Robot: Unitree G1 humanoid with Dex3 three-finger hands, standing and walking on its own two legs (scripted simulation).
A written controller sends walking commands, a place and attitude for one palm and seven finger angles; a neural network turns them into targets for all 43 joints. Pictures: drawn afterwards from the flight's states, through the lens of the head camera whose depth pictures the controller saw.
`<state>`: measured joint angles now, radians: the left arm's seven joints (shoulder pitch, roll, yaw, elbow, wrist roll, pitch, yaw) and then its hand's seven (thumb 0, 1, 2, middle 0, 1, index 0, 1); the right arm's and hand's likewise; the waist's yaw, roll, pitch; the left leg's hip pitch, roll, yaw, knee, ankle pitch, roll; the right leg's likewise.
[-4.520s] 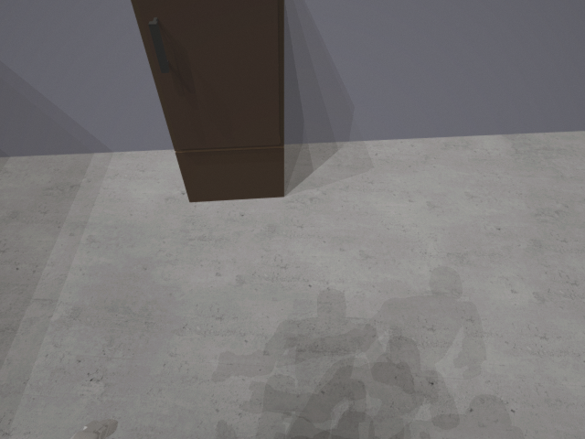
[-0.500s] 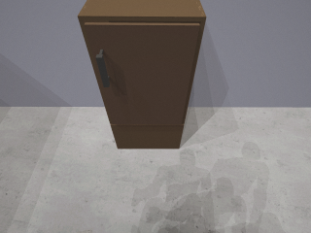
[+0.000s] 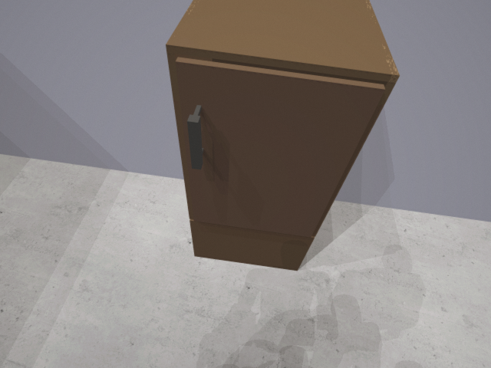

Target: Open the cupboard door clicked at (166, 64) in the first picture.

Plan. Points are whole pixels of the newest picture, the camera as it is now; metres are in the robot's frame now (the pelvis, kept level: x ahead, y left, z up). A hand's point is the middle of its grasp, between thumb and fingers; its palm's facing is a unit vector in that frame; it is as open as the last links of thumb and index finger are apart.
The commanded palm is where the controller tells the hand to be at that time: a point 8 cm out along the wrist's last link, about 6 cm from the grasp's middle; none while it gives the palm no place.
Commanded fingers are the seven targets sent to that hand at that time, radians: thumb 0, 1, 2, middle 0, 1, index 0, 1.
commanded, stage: come to a stop and stand still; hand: left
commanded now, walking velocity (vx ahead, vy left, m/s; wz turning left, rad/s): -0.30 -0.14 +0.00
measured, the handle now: (197, 138) +0.58 +0.16 -0.01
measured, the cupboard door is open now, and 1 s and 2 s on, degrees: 0 0 0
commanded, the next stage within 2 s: look again from close up in 1.38 s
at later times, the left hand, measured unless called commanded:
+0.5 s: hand out of the picture +0.09 +0.14 -0.15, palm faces +0.06 -0.96 -0.27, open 7.4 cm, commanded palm none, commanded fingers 0.00 0.90 0.90 -0.20 -0.30 -0.20 -0.30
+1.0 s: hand out of the picture +0.00 +0.18 -0.17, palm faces +0.06 -0.98 -0.16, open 7.4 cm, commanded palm none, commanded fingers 0.00 0.90 0.90 -0.20 -0.30 -0.20 -0.30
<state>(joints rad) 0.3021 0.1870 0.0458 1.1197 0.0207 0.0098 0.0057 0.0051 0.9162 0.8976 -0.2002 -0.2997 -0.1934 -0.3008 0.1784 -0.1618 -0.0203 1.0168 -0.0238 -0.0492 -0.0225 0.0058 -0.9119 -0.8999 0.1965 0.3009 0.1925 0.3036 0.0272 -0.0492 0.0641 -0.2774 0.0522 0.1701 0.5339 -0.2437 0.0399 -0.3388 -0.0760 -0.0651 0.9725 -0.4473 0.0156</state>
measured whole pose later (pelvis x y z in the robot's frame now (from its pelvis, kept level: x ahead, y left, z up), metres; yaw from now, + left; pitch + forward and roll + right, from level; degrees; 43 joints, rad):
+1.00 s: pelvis +0.00 +0.00 +0.01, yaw +1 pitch +0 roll +0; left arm 0.26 0.20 0.04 1.10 0.02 0.05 0.00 0.01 0.91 0.90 -0.20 -0.30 -0.19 -0.30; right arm 0.26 -0.13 -0.02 1.10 -0.02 0.00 -0.05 0.01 -0.91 -0.90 0.20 0.30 0.20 0.30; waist 0.00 -0.04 0.04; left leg -0.14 0.02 0.03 0.40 -0.26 0.00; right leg -0.25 -0.03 -0.04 0.60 -0.37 0.03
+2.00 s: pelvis -0.05 +0.02 +0.00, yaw +2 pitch -3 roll -1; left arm 0.25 0.26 0.01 1.01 0.03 0.01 0.01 0.00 0.91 0.90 -0.20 -0.30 -0.20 -0.30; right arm 0.22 -0.23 -0.01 0.99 -0.02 0.00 -0.01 0.01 -0.90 -0.90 0.20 0.30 0.20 0.30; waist 0.01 0.00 -0.01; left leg -0.21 0.00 0.04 0.50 -0.24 0.02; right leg -0.20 -0.05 -0.06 0.47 -0.21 0.03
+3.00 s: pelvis +0.04 -0.03 -0.01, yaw +0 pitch -2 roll +0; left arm 0.16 0.15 0.04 0.98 0.03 -0.02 0.04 0.01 0.93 0.90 -0.20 -0.30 -0.19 -0.30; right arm 0.32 -0.14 -0.05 1.10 0.00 0.04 -0.03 0.01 -0.90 -0.90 0.20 0.30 0.20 0.30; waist -0.03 0.03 0.09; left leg -0.27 0.04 0.07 0.81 -0.54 -0.03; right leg -0.32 -0.10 -0.13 0.56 -0.20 0.00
